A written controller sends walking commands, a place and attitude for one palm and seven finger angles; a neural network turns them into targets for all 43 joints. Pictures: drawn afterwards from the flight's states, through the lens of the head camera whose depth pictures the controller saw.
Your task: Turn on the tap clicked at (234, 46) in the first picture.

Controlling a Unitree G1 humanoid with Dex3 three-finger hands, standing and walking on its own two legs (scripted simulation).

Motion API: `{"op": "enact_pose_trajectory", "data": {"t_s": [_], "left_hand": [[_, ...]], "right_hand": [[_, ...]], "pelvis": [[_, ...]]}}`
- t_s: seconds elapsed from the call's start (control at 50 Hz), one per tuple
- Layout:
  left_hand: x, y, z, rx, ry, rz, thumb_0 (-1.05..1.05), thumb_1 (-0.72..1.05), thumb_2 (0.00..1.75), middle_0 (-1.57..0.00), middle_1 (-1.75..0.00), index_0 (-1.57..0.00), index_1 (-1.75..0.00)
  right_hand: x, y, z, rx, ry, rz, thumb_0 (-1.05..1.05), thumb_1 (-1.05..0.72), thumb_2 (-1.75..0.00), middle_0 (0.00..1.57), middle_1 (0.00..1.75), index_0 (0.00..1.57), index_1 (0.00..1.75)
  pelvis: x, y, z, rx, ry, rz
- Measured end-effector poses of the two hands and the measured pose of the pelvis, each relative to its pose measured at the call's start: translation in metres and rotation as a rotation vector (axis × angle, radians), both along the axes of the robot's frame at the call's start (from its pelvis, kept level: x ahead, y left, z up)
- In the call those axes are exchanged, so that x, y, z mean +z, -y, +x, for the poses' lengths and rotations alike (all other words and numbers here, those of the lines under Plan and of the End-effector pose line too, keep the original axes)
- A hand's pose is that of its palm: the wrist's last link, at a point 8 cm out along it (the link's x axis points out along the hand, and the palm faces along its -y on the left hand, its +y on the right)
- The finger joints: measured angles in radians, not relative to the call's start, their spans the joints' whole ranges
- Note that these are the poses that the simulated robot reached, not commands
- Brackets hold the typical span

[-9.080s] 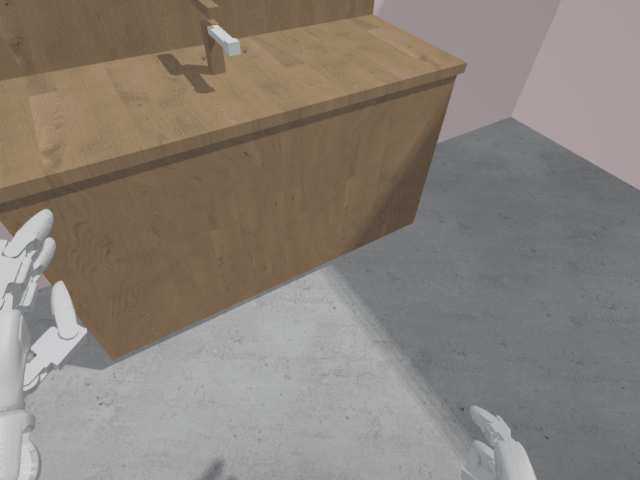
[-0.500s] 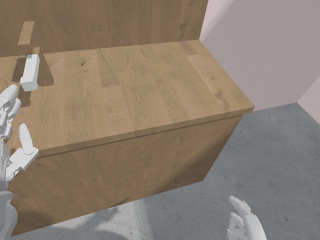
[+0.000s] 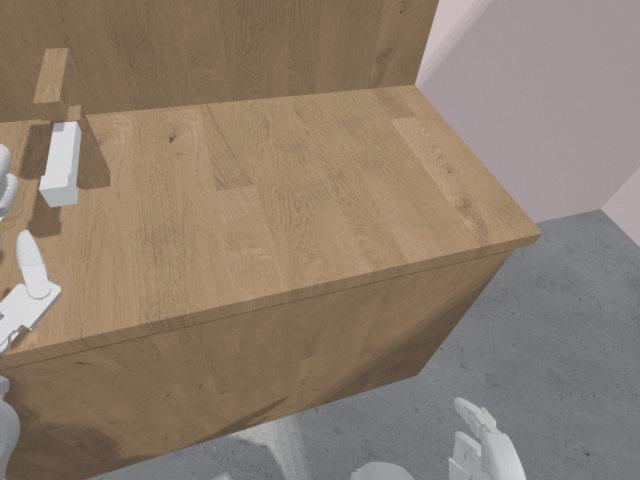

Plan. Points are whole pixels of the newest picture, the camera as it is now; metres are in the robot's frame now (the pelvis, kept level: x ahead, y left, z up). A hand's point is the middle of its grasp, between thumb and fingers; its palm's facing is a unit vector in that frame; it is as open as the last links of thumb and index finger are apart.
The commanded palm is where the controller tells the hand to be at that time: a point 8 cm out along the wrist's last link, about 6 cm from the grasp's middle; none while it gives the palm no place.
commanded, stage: shuffle to correct the standing spot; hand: left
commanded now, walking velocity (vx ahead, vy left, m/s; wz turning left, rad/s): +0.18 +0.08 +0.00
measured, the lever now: (59, 190) +0.38 +0.34 +0.13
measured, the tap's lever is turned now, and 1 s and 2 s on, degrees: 0 0 0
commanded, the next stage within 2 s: come to a stop and stand still in 0.04 s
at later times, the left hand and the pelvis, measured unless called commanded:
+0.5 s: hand (47, 254) +0.26 +0.27 +0.19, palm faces +0.45 -0.84 -0.31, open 7.4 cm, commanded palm +0.20 +0.31 +0.19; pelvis +0.05 +0.02 +0.00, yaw +0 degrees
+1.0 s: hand (43, 233) +0.29 +0.29 +0.18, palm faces +0.41 -0.84 -0.36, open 7.4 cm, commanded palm +0.23 +0.32 +0.19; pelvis +0.07 +0.04 +0.02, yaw +0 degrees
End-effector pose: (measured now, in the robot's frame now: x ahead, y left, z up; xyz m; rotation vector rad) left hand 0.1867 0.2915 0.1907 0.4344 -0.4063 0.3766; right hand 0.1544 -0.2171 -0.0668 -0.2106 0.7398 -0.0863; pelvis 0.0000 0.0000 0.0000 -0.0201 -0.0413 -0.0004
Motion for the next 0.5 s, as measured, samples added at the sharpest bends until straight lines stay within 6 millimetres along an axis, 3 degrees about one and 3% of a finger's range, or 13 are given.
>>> {"op": "enact_pose_trajectory", "data": {"t_s": [0.14,0.28,0.38,0.5], "left_hand": [[0.014,0.010,0.016,-0.068,-0.106,0.086,0.01,0.89,0.90,-0.21,-0.30,-0.21,-0.30],[0.003,-0.003,0.024,0.011,-0.107,0.119,0.01,0.88,0.90,-0.22,-0.30,-0.22,-0.30],[-0.001,-0.006,0.023,0.044,-0.031,0.008,0.02,0.88,0.90,-0.21,-0.30,-0.22,-0.30],[0.002,-0.018,0.030,0.016,0.011,-0.016,0.01,0.88,0.90,-0.21,-0.30,-0.22,-0.30]], "right_hand": [[0.002,-0.008,-0.003,-0.029,-0.026,0.038,0.01,-0.90,-0.90,0.21,0.30,0.20,0.30],[-0.024,0.008,0.023,-0.001,-0.054,-0.004,0.01,-0.90,-0.90,0.21,0.30,0.20,0.30],[-0.008,0.010,0.045,0.022,-0.034,-0.055,0.01,-0.90,-0.90,0.20,0.30,0.20,0.30],[0.010,-0.009,0.066,-0.008,0.072,-0.077,0.01,-0.90,-0.90,0.20,0.30,0.20,0.30]], "pelvis": [[0.014,-0.006,0.019,-0.010,-0.035,-0.006],[-0.006,-0.004,0.035,0.023,-0.026,-0.020],[-0.004,-0.008,0.036,0.007,-0.005,0.006],[-0.003,-0.024,0.046,0.009,0.017,0.018]]}}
